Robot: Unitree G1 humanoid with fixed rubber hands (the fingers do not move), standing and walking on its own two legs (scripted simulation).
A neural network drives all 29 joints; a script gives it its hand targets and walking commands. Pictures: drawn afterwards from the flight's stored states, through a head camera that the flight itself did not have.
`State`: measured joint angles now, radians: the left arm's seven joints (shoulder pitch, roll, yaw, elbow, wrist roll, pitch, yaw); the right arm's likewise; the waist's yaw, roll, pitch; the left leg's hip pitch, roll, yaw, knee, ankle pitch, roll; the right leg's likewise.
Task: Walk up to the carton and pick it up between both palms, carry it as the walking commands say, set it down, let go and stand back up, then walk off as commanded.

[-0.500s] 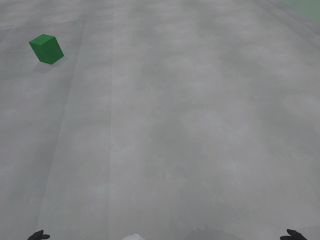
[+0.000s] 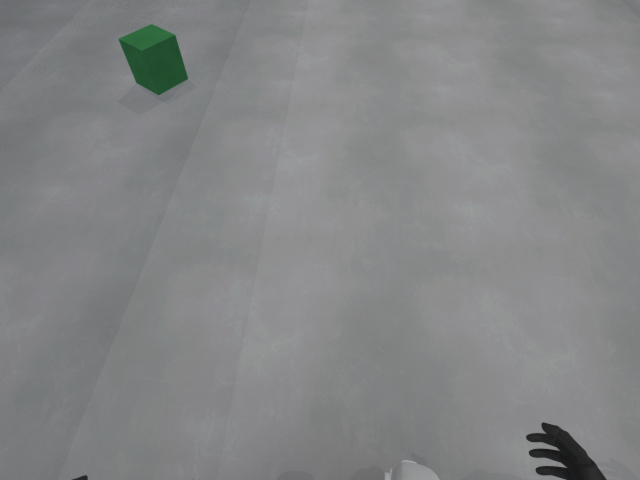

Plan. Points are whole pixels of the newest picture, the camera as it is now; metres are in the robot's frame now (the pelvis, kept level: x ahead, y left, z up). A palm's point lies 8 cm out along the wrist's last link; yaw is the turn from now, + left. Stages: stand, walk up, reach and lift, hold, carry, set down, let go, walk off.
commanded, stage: walk up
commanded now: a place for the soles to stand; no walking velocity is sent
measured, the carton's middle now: (155, 59) +2.14 +0.93 -0.64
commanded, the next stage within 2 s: none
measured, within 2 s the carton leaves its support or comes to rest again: neither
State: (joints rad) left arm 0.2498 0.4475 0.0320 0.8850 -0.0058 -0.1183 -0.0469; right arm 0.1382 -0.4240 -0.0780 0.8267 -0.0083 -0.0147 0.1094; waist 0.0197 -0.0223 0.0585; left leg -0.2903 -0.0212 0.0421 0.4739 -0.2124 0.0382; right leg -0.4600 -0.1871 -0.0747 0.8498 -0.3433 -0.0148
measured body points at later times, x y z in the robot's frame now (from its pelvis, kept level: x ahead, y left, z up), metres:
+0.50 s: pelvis +0.31 +0.04 -0.01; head +0.34 +0.03 +0.44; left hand +0.23 +0.39 -0.10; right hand +0.60 -0.23 -0.07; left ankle +0.42 +0.19 -0.73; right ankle +0.19 -0.14 -0.73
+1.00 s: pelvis +0.61 +0.10 +0.00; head +0.63 +0.08 +0.44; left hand +0.60 +0.45 -0.08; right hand +0.77 -0.20 -0.13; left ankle +0.56 +0.22 -0.67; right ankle +0.68 +0.01 -0.73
